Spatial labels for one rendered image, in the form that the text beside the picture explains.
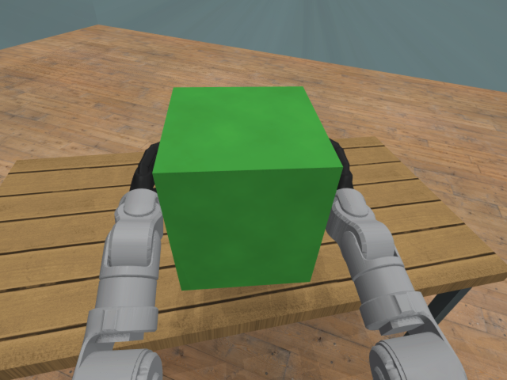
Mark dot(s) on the left robot forearm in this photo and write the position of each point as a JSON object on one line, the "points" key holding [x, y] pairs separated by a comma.
{"points": [[125, 305]]}

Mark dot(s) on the table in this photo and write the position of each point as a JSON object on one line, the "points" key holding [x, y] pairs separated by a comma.
{"points": [[55, 214]]}

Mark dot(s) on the carton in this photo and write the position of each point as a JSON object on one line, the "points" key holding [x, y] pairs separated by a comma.
{"points": [[246, 178]]}

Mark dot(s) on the robot right hand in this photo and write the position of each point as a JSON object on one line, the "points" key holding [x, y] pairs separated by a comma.
{"points": [[346, 179]]}

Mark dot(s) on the robot left hand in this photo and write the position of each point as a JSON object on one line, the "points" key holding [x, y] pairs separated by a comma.
{"points": [[143, 177]]}

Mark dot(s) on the right robot forearm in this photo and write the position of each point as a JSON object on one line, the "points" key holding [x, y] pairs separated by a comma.
{"points": [[389, 302]]}

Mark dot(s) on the right robot upper arm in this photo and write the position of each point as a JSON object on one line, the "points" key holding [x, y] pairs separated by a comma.
{"points": [[422, 356]]}

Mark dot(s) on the left robot upper arm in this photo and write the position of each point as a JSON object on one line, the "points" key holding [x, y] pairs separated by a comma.
{"points": [[131, 364]]}

